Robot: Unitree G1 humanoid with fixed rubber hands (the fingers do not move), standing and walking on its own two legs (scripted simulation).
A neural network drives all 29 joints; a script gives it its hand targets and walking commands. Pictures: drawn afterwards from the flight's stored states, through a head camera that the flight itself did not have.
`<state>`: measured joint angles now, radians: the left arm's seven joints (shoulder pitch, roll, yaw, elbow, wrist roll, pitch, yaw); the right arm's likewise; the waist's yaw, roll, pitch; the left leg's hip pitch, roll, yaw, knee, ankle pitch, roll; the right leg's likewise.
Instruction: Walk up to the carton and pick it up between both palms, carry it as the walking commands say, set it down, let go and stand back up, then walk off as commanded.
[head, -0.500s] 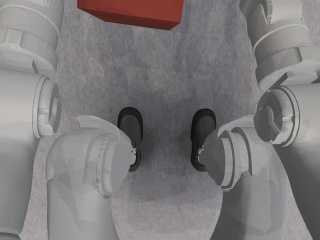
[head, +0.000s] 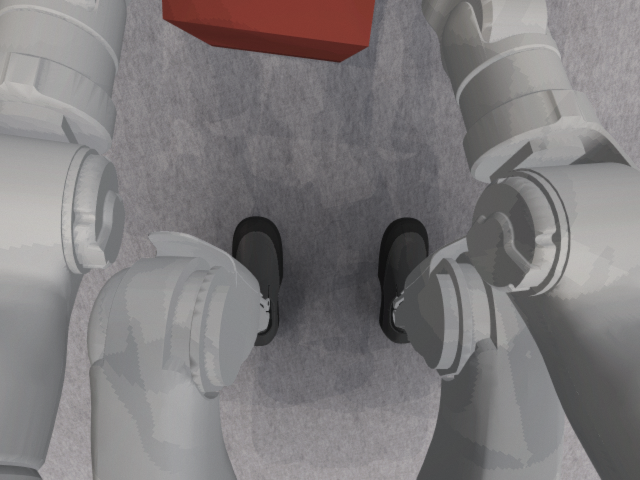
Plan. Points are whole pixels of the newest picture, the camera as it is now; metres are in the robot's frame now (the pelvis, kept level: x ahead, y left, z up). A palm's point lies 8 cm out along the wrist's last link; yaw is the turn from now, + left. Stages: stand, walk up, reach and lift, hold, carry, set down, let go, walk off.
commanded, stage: reach and lift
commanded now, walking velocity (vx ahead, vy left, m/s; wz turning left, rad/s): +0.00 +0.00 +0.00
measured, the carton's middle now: out of the picture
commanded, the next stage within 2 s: none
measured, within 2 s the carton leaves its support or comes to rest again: leaves its support in 0.78 s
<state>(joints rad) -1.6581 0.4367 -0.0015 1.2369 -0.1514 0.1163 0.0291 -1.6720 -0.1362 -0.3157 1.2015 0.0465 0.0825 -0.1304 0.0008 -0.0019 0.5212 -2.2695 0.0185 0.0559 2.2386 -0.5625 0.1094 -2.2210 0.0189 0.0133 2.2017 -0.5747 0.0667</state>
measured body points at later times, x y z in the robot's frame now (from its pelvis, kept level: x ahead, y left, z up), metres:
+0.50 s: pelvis +0.00 +0.00 -0.01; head +0.39 +0.03 +0.21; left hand +0.57 +0.19 -0.21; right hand +0.57 -0.07 -0.20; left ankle +0.11 +0.09 -0.33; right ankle +0.12 -0.14 -0.33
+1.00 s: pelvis +0.00 -0.01 +0.00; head +0.36 +0.04 +0.25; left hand +0.57 +0.19 -0.16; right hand +0.57 -0.06 -0.15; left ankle +0.11 +0.09 -0.33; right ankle +0.12 -0.14 -0.32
